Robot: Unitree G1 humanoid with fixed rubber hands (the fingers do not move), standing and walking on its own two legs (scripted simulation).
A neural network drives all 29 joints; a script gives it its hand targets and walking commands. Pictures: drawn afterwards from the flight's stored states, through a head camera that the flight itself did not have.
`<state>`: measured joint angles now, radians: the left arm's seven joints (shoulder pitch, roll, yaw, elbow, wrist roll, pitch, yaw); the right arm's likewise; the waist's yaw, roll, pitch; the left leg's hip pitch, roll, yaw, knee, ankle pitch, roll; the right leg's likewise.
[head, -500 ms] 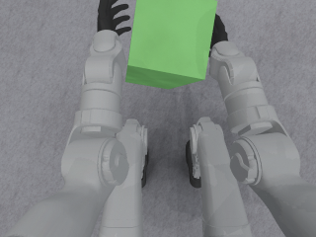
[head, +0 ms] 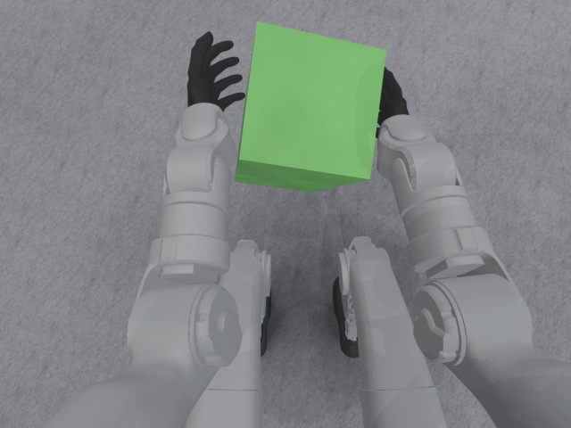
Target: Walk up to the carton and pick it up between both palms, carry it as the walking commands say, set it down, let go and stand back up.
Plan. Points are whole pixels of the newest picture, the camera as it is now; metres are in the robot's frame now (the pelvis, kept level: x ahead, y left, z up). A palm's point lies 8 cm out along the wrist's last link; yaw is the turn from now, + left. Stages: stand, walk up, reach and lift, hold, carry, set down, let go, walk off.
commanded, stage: reach and lift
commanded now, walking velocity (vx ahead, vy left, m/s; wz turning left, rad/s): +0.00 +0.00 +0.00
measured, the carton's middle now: (291, 132) +0.49 +0.02 -0.10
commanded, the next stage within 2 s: none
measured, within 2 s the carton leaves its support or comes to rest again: neither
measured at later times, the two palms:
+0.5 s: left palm (180, 78) +0.47 +0.12 +0.08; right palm (410, 107) +0.45 -0.10 +0.04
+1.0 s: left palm (141, 46) +0.45 +0.12 +0.16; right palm (450, 83) +0.43 -0.11 +0.12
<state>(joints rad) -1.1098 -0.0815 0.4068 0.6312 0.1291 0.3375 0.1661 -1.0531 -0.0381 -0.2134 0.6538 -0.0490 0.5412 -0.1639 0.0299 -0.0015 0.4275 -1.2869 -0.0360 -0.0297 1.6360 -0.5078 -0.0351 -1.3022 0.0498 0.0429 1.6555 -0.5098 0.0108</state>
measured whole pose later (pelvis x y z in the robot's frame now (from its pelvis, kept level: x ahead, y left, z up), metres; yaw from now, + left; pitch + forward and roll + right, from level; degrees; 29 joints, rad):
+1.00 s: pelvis +0.08 +0.00 +0.14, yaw -1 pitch +8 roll +1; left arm -0.63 -0.24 0.43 0.66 0.31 0.33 0.12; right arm -0.58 0.16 -0.32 0.71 -0.21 0.46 -0.12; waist 0.05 0.00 0.00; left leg -0.76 -0.04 -0.03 1.04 -0.42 -0.02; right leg -0.78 0.04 0.08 1.07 -0.42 0.01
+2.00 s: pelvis +0.07 +0.01 +0.18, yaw -2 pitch -8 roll +1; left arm -0.67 -0.23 0.43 0.64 0.32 0.61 0.15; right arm -0.54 0.16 -0.28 0.66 -0.21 0.68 -0.10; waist 0.06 0.00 0.01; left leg -0.34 -0.04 -0.04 0.81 -0.34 0.00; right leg -0.35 0.03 0.09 0.82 -0.34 0.01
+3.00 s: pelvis +0.07 +0.03 +0.19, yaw -1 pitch -9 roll -1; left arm -0.60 -0.24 0.33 0.57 0.32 0.66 0.15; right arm -0.48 0.16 -0.27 0.54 -0.21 0.75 -0.09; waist 0.04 0.02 0.01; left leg -0.28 -0.03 -0.04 0.73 -0.30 0.01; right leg -0.27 0.03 0.09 0.70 -0.28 0.01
